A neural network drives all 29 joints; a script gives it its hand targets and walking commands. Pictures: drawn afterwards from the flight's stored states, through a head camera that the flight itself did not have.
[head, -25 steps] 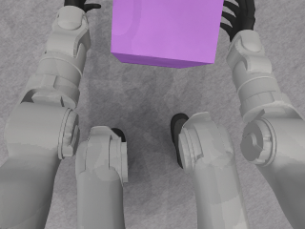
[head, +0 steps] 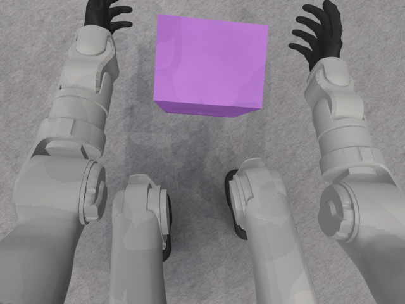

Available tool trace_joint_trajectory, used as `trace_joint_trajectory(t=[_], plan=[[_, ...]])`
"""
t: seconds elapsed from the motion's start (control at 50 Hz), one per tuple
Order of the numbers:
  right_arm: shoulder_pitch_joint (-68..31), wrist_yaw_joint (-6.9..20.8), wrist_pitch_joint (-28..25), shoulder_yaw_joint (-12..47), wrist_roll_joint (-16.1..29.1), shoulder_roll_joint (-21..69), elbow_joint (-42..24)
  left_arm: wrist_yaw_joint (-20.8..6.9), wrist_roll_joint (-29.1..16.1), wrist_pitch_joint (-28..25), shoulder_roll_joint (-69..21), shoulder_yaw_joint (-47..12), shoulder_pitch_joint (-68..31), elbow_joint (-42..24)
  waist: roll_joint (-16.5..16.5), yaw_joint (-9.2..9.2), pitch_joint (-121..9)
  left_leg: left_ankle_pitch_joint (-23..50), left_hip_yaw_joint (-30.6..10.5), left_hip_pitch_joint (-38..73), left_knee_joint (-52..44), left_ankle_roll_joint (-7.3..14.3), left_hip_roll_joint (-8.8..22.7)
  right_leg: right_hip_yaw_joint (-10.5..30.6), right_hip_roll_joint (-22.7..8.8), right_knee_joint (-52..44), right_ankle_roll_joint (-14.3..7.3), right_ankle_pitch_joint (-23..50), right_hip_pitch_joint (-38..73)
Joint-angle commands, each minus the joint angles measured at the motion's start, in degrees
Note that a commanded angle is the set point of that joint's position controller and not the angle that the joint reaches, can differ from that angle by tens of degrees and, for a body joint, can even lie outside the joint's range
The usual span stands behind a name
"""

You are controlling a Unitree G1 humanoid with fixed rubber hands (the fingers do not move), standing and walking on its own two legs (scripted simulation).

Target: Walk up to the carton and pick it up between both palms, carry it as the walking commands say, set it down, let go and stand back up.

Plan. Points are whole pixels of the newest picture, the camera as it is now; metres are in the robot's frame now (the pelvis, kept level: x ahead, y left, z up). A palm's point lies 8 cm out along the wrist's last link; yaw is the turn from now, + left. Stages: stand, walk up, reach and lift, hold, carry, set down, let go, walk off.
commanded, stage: set down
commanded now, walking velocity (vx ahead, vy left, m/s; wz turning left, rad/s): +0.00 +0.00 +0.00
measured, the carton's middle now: (205, 79) +0.50 -0.05 -0.29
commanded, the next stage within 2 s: let go in 0.96 s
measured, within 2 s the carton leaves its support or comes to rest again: neither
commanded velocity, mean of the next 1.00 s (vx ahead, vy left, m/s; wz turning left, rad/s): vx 0.00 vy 0.00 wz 0.00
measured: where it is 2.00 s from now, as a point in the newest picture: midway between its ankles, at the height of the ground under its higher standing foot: (201, 226)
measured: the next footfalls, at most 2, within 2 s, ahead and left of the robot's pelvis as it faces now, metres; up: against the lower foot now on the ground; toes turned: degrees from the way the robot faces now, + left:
none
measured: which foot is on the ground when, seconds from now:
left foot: down 0.00-1.00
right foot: down 0.00-1.00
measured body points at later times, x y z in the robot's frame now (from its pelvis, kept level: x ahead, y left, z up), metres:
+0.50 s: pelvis +0.02 +0.00 +0.13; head +0.33 -0.01 +0.45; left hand +0.57 +0.13 +0.02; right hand +0.50 -0.24 +0.02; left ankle +0.09 +0.12 -0.39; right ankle +0.12 -0.13 -0.39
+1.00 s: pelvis +0.05 -0.01 +0.25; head +0.34 -0.01 +0.59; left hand +0.57 +0.13 +0.14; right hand +0.49 -0.25 +0.14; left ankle +0.09 +0.12 -0.39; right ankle +0.12 -0.13 -0.39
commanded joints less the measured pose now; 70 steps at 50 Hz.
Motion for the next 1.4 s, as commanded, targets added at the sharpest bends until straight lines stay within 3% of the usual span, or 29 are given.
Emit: trace_joint_trajectory(t=[0.0,0.34,0.76,0.9,1.04,1.12,1.18,1.26,1.38], plan=[[-9.9,0.4,-0.2,-1.3,-0.9,-6.2,-7.2,-0.4,1.3,-0.4,4.8,2.3,-13.4,-5.6,3.7,-1.89,-64.7,12.4,4.6,30.1,-14.6,0.9,-1.6,-7.4,1.3,-11.6,-0.3,17.6,37.4],[-4.4,2.6,1.4,-3.2,-2.5,-5.3,-11.5,-3.1,4.0,1.7,4.3,4.8,-9.3,-11.0,5.8,-2.44,-69.8,18.6,4.6,44.2,-31.8,0.5,-2.1,-7.5,1.8,-28.7,-0.1,22.9,47.9],[3.7,4.5,0.4,-6.4,-7.8,-0.1,-15.2,-6.6,10.3,0.1,1.2,10.9,-0.8,-12.8,4.4,-1.81,-65.3,26.3,3.1,62.1,-56.3,0.3,-0.9,-6.0,0.8,-52.5,0.8,31.8,67.5],[5.5,5.1,-0.8,-8.3,-10.9,2.7,-13.5,-7.6,12.7,-1.2,-1.1,12.9,1.0,-10.1,3.2,-1.67,-59.7,26.7,2.7,63.6,-62.7,0.4,-0.5,-5.8,0.3,-58.3,0.9,32.0,70.3],[12.2,6.4,-1.6,-7.8,-13.6,3.4,-14.8,-6.1,16.7,-1.8,-4.0,15.3,9.6,-11.7,3.3,-0.96,-61.6,34.0,2.9,69.0,-65.6,-0.4,-0.6,-5.4,0.4,-61.5,0.5,38.3,76.9],[23.2,8.2,-1.8,-4.6,-14.7,1.8,-20.2,-3.3,17.6,-2.1,-6.6,13.9,20.7,-19.8,4.0,-0.60,-70.1,44.9,2.7,78.5,-66.2,-1.2,-0.5,-4.8,0.5,-62.1,-0.4,47.1,84.8],[31.6,10.1,-1.5,-1.5,-13.7,-0.6,-24.9,-1.2,16.2,-2.3,-7.5,11.8,28.8,-27.3,2.8,0.02,-70.5,48.5,2.7,81.7,-68.2,-1.1,-0.6,-3.9,0.4,-63.6,-1.1,51.2,91.0],[39.1,12.2,-1.9,2.5,-10.3,-1.7,-27.5,-0.8,13.7,-2.7,-8.9,9.6,37.5,-32.6,0.0,0.97,-62.9,42.7,3.2,79.4,-72.7,-0.5,-0.8,-2.8,-0.1,-66.8,-1.4,49.6,98.6],[50.5,13.6,-3.7,6.0,-7.4,-2.5,-25.1,-2.6,11.4,-4.5,-9.9,7.6,51.3,-30.8,-1.7,2.47,-46.9,32.6,2.9,82.9,-79.0,0.1,-0.2,-1.5,-1.0,-73.1,-1.3,39.8,101.3]])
